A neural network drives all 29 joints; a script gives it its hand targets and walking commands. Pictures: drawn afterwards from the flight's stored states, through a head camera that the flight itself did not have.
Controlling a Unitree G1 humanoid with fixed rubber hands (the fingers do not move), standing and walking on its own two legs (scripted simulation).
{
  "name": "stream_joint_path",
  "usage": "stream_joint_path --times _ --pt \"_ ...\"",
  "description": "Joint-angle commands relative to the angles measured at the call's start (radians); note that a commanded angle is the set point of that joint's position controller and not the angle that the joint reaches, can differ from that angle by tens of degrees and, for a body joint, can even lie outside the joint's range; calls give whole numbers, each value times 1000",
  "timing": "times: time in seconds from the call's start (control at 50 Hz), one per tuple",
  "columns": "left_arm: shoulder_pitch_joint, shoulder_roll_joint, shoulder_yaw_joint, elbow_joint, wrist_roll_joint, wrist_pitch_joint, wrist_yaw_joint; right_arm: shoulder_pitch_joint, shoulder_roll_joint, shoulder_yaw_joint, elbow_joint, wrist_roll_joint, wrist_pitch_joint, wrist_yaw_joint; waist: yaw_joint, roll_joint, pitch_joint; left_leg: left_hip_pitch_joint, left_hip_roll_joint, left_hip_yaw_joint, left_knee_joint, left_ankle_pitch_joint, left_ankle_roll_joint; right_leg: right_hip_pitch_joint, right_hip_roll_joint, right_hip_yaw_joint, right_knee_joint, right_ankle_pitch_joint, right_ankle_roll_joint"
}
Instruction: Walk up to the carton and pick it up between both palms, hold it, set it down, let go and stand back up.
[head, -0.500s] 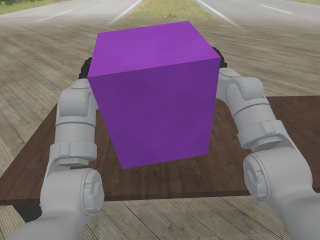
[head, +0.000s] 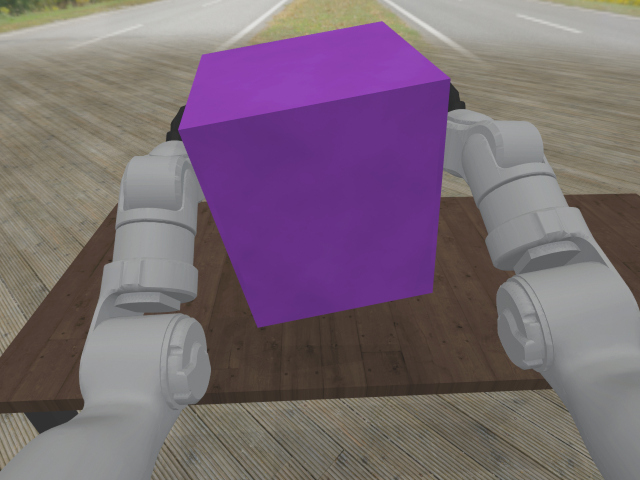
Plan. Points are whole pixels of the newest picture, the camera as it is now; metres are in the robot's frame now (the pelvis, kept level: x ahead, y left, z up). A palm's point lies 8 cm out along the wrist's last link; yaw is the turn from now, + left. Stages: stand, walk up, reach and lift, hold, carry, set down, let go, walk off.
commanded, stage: hold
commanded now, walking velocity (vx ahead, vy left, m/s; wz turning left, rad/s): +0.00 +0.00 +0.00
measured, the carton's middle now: (319, 175) +0.37 +0.03 +0.28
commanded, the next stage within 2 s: none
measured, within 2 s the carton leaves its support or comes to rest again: neither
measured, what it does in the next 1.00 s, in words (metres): stands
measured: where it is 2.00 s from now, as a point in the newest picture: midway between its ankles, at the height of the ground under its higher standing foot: outside the picture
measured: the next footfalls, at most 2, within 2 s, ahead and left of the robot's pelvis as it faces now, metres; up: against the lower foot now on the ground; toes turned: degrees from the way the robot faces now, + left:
none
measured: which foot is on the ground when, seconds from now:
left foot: down 0.00-1.00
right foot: down 0.00-1.00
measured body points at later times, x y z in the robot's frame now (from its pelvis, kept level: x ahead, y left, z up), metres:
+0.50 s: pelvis +0.00 +0.00 +0.00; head -0.09 +0.01 +0.44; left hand +0.38 +0.18 +0.31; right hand +0.39 -0.12 +0.34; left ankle +0.06 +0.14 -0.74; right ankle -0.01 -0.11 -0.74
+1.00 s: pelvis +0.00 +0.00 +0.00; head -0.10 +0.01 +0.44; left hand +0.38 +0.18 +0.32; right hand +0.39 -0.12 +0.34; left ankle +0.06 +0.14 -0.74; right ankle -0.01 -0.11 -0.74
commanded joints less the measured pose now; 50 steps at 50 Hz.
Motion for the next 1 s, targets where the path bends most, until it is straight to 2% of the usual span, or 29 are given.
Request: stream_joint_path --times 0.0,0.14,0.34,0.42,0.62,0.78,0.98 --pt "-1031 -579 -281 -323 -233 -101 -197 -877 702 184 -259 175 -20 99 -151 95 -437 297 -97 -33 8 62 4 34 10 58 -171 346 105" --pt "-1044 -587 -292 -315 -251 -92 -189 -894 692 171 -262 176 -10 98 -165 101 -422 291 -92 -37 8 46 5 14 12 60 -172 324 102" --pt "-1030 -579 -257 -258 -225 -76 -197 -883 664 134 -197 167 5 101 -171 95 -353 275 -89 -41 -8 2 7 -14 10 60 -186 258 99" --pt "-1022 -573 -247 -262 -217 -72 -199 -873 659 138 -191 174 10 101 -171 94 -359 283 -89 -44 -8 16 7 -5 10 60 -183 284 101" --pt "-1020 -577 -266 -309 -233 -59 -190 -884 658 175 -258 208 21 91 -175 103 -409 297 -92 -54 8 62 3 23 15 58 -169 373 107" --pt "-1019 -581 -270 -305 -240 -50 -186 -895 657 175 -273 213 29 88 -176 100 -400 298 -92 -56 9 55 3 9 18 55 -171 357 106" --pt "-1030 -582 -261 -276 -234 -49 -186 -902 650 150 -237 199 29 94 -175 100 -366 289 -88 -56 2 26 4 -17 17 55 -179 294 100"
